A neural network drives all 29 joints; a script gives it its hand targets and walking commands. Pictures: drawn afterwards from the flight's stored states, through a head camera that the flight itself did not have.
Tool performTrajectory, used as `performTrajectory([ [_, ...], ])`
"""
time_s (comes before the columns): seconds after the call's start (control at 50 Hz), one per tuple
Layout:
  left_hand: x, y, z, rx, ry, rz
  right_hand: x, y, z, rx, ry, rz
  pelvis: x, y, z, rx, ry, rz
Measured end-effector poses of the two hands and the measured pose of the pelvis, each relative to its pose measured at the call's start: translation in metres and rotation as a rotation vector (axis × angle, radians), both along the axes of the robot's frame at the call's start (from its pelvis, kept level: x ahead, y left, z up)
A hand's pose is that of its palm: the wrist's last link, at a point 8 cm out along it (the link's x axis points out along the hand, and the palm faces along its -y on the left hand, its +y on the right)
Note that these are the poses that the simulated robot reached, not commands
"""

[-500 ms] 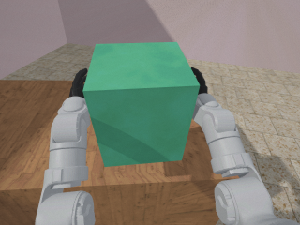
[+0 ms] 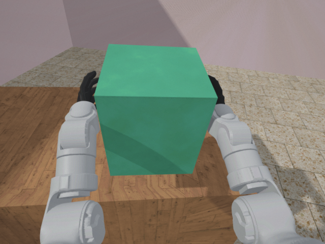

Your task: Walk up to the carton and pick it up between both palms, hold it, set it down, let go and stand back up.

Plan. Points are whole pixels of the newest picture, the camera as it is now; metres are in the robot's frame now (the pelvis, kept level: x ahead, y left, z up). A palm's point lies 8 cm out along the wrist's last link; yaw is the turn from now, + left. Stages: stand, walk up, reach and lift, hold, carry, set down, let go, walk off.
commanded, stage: set down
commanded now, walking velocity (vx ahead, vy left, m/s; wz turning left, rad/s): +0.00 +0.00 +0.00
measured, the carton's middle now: (152, 112) +0.40 +0.01 +0.19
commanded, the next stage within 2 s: none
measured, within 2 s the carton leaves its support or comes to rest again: neither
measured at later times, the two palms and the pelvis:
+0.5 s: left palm (89, 109) +0.42 +0.17 +0.18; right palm (205, 110) +0.42 -0.13 +0.18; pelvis +0.02 +0.00 +0.00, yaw +0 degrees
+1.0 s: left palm (93, 117) +0.42 +0.17 +0.15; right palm (204, 118) +0.43 -0.13 +0.15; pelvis +0.02 +0.00 +0.00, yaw +0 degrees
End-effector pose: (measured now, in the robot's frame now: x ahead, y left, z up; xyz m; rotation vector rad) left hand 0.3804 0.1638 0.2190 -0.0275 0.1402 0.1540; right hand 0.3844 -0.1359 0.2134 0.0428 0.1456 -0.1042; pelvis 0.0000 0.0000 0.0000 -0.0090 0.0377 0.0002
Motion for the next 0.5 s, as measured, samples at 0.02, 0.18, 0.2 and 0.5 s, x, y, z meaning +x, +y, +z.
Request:
performTrajectory([
  [0.02,0.002,0.000,0.002,0.001,-0.012,-0.002,0.001,0.000,0.000,-0.012,-0.013,-0.001,0.000,0.000,0.000,0.000,0.000,0.000],
  [0.18,0.018,0.001,-0.003,0.020,-0.042,-0.026,0.013,0.001,-0.015,-0.041,-0.049,-0.011,0.007,-0.003,0.001,0.003,-0.010,0.000],
  [0.2,0.020,0.001,-0.005,0.022,-0.043,-0.026,0.015,0.001,-0.017,-0.043,-0.051,-0.010,0.008,-0.003,0.001,0.004,-0.013,0.000],
  [0.5,0.035,0.009,-0.036,0.044,-0.036,-0.014,0.036,0.009,-0.036,-0.039,-0.054,0.005,0.020,-0.001,0.002,0.002,-0.014,0.000],
])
